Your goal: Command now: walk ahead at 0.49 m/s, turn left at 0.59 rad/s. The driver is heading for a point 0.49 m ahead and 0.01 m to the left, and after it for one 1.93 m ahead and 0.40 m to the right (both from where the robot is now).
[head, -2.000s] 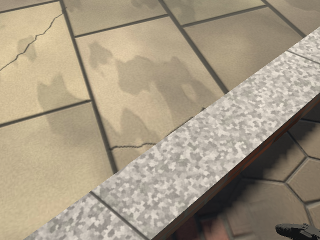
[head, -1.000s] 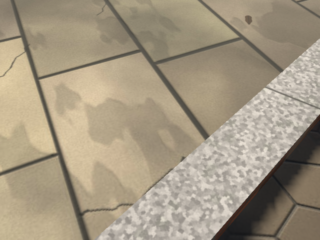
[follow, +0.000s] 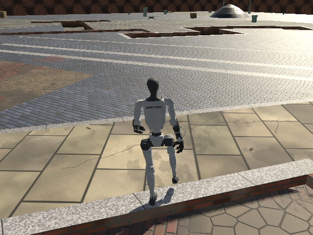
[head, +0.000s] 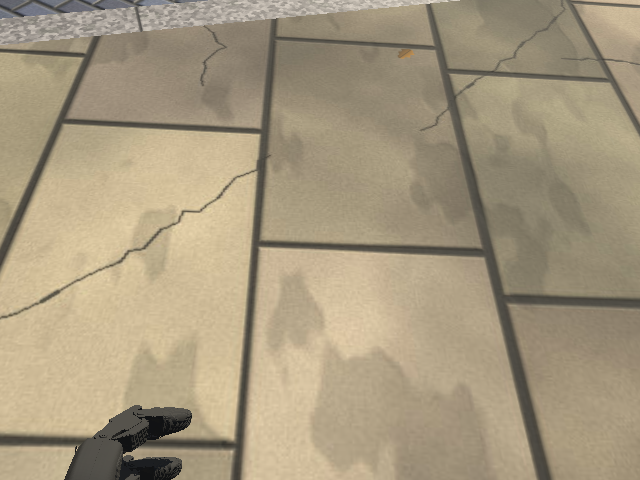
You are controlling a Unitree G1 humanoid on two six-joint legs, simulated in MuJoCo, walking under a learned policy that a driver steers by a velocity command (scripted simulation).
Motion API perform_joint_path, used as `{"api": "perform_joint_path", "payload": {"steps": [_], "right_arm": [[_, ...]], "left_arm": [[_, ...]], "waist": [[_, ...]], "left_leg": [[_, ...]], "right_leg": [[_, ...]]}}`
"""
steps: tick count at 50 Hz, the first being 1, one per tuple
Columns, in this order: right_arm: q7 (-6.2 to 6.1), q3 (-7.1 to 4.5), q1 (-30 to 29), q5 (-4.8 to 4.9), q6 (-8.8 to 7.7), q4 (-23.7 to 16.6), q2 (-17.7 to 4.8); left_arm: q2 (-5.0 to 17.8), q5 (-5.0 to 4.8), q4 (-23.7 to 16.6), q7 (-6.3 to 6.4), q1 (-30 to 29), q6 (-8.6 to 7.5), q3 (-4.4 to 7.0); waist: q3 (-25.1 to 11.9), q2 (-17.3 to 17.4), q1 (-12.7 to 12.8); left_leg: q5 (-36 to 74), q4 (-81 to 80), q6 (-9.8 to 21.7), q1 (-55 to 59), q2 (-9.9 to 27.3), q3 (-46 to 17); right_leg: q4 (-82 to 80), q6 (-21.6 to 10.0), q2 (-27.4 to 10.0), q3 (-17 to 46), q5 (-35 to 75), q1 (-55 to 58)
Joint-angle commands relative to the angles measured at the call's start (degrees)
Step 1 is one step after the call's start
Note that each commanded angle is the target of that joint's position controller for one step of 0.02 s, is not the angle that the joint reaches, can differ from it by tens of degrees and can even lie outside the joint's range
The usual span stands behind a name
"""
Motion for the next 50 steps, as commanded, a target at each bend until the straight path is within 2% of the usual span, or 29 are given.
{"api": "perform_joint_path", "payload": {"steps": [1, 4, 7, 9, 10, 11, 12, 13, 14, 15, 16, 17, 18, 19, 20, 23, 25, 27, 29, 31, 33, 34, 35, 36, 37, 39, 42, 46, 50], "right_arm": [[-2.04, -2.45, 3.0, 0.66, -1.16, -4.2, -9.0], [-2.76, -2.73, 6.1, 0.85, -0.09, -3.6, -9.4], [-3.38, -3.20, 4.9, 1.00, 1.27, -3.9, -9.6], [-3.31, -3.83, 1.8, 0.32, 1.72, -4.8, -10.8], [-2.80, -3.85, -0.3, -0.12, 1.74, -5.7, -10.8], [-1.90, -3.62, -4.1, -0.88, 1.39, -8.0, -10.6], [-1.53, -2.43, -2.5, -2.97, 0.76, -9.5, -6.5], [-1.34, -1.15, 8.8, 0.07, 0.45, -9.8, -3.8], [-1.72, -2.43, 7.3, 0.85, 0.69, -7.8, -10.6], [-1.59, -3.29, -0.8, 0.87, 1.04, -9.3, -13.4], [-1.62, -3.41, -5.0, 0.54, 1.15, -10.7, -12.5], [-1.58, -3.68, -7.5, 0.07, 0.91, -11.9, -11.8], [-1.26, -3.46, -7.2, 0.69, 0.90, -12.2, -10.0], [-1.21, -3.10, -6.5, 1.18, 0.89, -12.2, -8.4], [-1.30, -2.77, -6.9, 0.99, 0.88, -12.2, -7.2], [-1.34, -2.01, -10.8, -0.76, 0.41, -13.6, -5.7], [-0.82, -1.27, -14.8, -1.51, -0.67, -14.0, -5.1], [-0.28, -1.28, -19.2, -1.17, -1.08, -14.5, -5.8], [-0.22, -1.81, -22.5, -0.96, -1.20, -15.5, -7.7], [-0.33, -2.82, -23.2, -1.16, -1.47, -16.2, -10.1], [-0.78, -4.00, -18.8, -1.94, -2.00, -15.0, -12.3], [-1.50, -4.77, -14.6, -3.14, -2.08, -15.1, -15.5], [-2.47, -5.23, -11.7, -4.52, -0.90, -15.7, -17.8], [-2.41, -4.58, -8.8, -3.18, 0.23, -15.1, -14.5], [-2.22, -4.03, -10.2, -1.98, 0.93, -15.2, -12.1], [-2.39, -3.40, -16.5, -0.97, 1.61, -15.3, -10.0], [-2.22, -3.96, -23.0, -2.61, 1.89, -15.2, -10.9], [-2.86, -4.71, -23.1, -1.98, 1.66, -13.7, -12.1], [-3.06, -5.64, -20.8, -0.80, 2.46, -12.0, -14.6]], "left_arm": [[2.8, -1.21, -5.0, 0.46, -9.3, -0.76, 0.68], [4.2, -2.72, -6.1, -0.85, -14.8, -1.22, 1.37], [6.3, -2.87, -5.6, -1.88, -13.1, -1.95, 2.68], [8.4, -2.77, -4.1, -1.33, -7.0, -2.32, 4.15], [10.0, -2.74, -2.5, -0.72, -0.1, -2.49, 5.08], [11.8, -1.95, -0.9, -0.06, 10.3, -2.30, 5.72], [15.1, -1.53, -0.2, 0.86, 18.6, -1.77, 6.22], [14.6, -0.90, 0.9, 0.66, 18.8, -1.57, 6.27], [7.5, -1.27, -1.1, 1.11, 15.0, -1.03, 5.26], [4.7, -1.59, -1.6, 1.60, 12.6, -0.63, 4.57], [5.9, -1.62, -0.7, 1.39, 11.0, -0.55, 4.47], [6.1, -1.38, 0.3, 1.10, 10.5, -0.68, 4.57], [6.2, -0.86, 1.3, 0.77, 10.9, -0.79, 4.51], [5.9, -1.04, 2.3, 0.38, 11.5, -1.01, 4.65], [5.6, -1.38, 3.3, -0.01, 12.0, -1.29, 4.57], [7.5, -1.71, 5.3, -0.67, 11.4, -1.43, 4.83], [9.4, -2.42, 5.4, -0.58, 11.1, -0.40, 5.22], [11.7, -2.99, 6.5, -0.32, 14.7, 0.54, 5.82], [12.4, -3.39, 7.4, -0.10, 17.2, 1.45, 5.98], [12.6, -3.69, 7.3, 0.25, 17.5, 2.21, 6.05], [11.5, -3.78, 6.6, 0.75, 16.5, 2.69, 5.75], [9.1, -2.74, 4.9, 0.91, 16.5, 2.41, 4.94], [4.1, -1.86, 4.4, 0.99, 22.1, 2.18, 3.39], [7.2, -2.78, 4.8, 1.04, 25.2, 2.66, 3.61], [10.9, -3.47, 5.1, 1.22, 23.6, 3.80, 5.00], [10.4, -2.96, 4.5, 2.13, 20.4, 6.43, 5.62], [7.6, -2.51, 3.7, 2.96, 21.6, 9.58, 5.63], [6.1, -1.96, 0.9, 1.81, 16.3, 9.55, 4.93], [8.0, -2.18, -1.2, 0.15, 14.5, 9.70, 5.47]], "waist": [[0.4, 4.9, -2.6], [1.6, 8.3, -4.5], [2.2, 9.0, -2.7], [0.6, 10.4, 0.8], [-3.2, 10.2, 4.2], [-11.1, 9.1, 9.3], [-18.7, -1.2, 9.5], [-24.7, -24.1, 4.1], [-17.7, -11.5, 5.3], [-8.9, -2.9, 6.4], [-2.4, 2.9, 4.7], [0.8, 2.7, 3.8], [2.4, 1.0, 2.6], [2.7, -0.9, 1.9], [3.6, -1.5, 1.5], [4.2, -1.6, 0.1], [2.6, -2.1, 1.4], [0.9, -2.3, 3.7], [0.3, -3.4, 4.5], [-0.6, -4.9, 3.7], [-2.7, -4.7, 1.0], [-8.1, -0.8, -0.2], [-14.4, 11.9, 0.5], [-22.1, 16.8, -1.0], [-18.1, 10.9, -0.8], [-9.1, 7.4, 1.7], [-3.2, 10.6, 5.3], [-3.6, 9.7, 3.9], [-4.3, 10.2, 3.2]], "left_leg": [[23.4, -9.2, 1.6, 2.1, 8.8, -10.3], [22.8, -7.9, 1.7, 13.0, 12.0, -15.0], [25.1, -4.8, 1.0, 15.8, 13.8, -17.5], [39.0, 1.1, 0.6, 14.2, 12.8, -17.2], [44.3, 8.4, -0.5, 13.1, 11.1, -16.0], [40.2, 20.2, -1.2, 5.6, 9.6, -15.8], [10.0, 34.9, -2.0, -5.4, 4.0, -10.5], [-19.3, 52.6, -5.2, -25.0, -0.8, -6.7], [-14.5, 59.0, -5.9, -29.4, 5.3, -7.3], [-8.3, 58.7, -6.3, -29.1, 7.2, -5.0], [-5.1, 57.2, -6.7, -27.7, 8.8, -3.4], [-3.1, 54.6, -6.6, -27.4, 10.4, -3.2], [-2.4, 53.7, -6.3, -25.6, 11.3, -2.8], [-2.5, 51.7, -6.1, -25.4, 11.9, -2.0], [-3.2, 49.7, -6.4, -25.1, 11.5, -1.5], [-1.3, 37.1, -8.3, -24.9, 11.9, 2.0], [6.6, 25.9, -8.8, -19.7, 11.0, 4.4], [13.5, 17.9, -9.3, -15.8, 8.6, 5.0], [15.0, 12.5, -9.0, -15.2, 7.3, 3.9], [14.3, 7.3, -7.6, -13.0, 6.5, 2.6], [22.7, -0.6, -4.9, -2.8, 7.1, 3.1], [40.5, 2.8, -1.7, 9.0, 14.9, -2.3], [65.2, 8.4, 7.5, 25.4, 30.9, -14.6], [63.5, 7.9, 12.4, 27.2, 35.0, -20.8], [52.8, 5.9, 11.1, 22.8, 31.6, -17.5], [32.8, 0.7, 7.7, 10.9, 26.8, -11.0], [18.0, -6.4, 6.4, -6.8, 23.0, -2.3], [18.0, -6.3, 6.2, -7.3, 23.1, 3.4], [14.7, -3.8, 4.9, -3.8, 25.7, 3.6]], "right_leg": [[-19.5, 3.2, 4.6, -4.3, 5.2, 7.0], [-31.7, 3.5, 6.3, -2.6, 3.7, 6.1], [-39.1, 1.6, 7.4, -0.4, 4.2, 14.3], [-40.7, -0.2, 9.1, -0.9, -0.8, 25.9], [-42.4, -2.0, 8.0, -0.7, 0.2, 35.3], [-38.9, -5.7, 1.7, 4.0, -0.2, 52.2], [-35.2, -7.9, -9.4, 14.5, 2.6, 68.0], [-42.0, -19.2, -22.1, 43.5, -7.2, 82.4], [-45.8, -16.6, -20.3, 42.7, -18.1, 74.2], [-47.1, -12.9, -16.8, 30.8, -19.4, 64.3], [-49.6, -11.1, -14.0, 24.0, -13.5, 54.5], [-50.8, -10.6, -11.4, 19.1, -8.9, 49.6], [-52.9, -10.2, -9.2, 14.7, -6.6, 45.8], [-54.2, -10.4, -7.9, 12.1, -5.7, 44.6], [-54.6, -11.2, -7.1, 10.2, 1.0, 43.2], [-53.1, -12.2, -5.9, 4.5, 25.9, 40.8], [-52.1, -10.7, -3.2, 0.9, 29.6, 39.1], [-51.0, -9.6, -2.6, 0.9, 26.9, 40.7], [-48.1, -8.9, -3.6, 3.2, 23.3, 44.4], [-43.8, -7.4, -4.5, 6.5, 18.8, 46.9], [-36.4, -4.3, -1.6, 6.8, 14.1, 44.5], [-27.4, -1.7, 1.8, 5.4, 3.2, 37.8], [-11.3, 2.2, 7.8, 1.1, -29.6, 20.6], [0.0, 4.0, 7.2, 2.7, -44.6, 16.7], [5.6, 5.3, 5.4, 3.3, -42.2, 13.6], [7.0, 7.3, 2.9, 1.5, -35.1, 12.1], [4.4, 8.1, 2.4, -1.4, -27.0, 21.8], [-9.6, 5.8, 1.1, -2.7, -20.8, 27.5], [-19.8, 3.1, 1.8, -4.6, -19.6, 32.1]]}}
Keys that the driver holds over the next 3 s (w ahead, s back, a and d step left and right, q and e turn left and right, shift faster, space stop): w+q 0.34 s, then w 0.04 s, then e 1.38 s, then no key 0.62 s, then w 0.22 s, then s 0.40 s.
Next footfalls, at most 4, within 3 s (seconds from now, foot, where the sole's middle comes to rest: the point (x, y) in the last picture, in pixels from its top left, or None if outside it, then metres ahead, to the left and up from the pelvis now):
0.22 right None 0.35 -0.10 -0.78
0.68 left None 0.50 0.17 -0.78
1.06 right None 0.46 -0.10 -0.78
1.54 left None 0.49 0.12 -0.78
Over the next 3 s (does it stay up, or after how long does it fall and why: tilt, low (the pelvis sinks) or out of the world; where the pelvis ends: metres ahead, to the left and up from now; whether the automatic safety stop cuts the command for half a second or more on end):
stays up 0.43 -0.04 -0.01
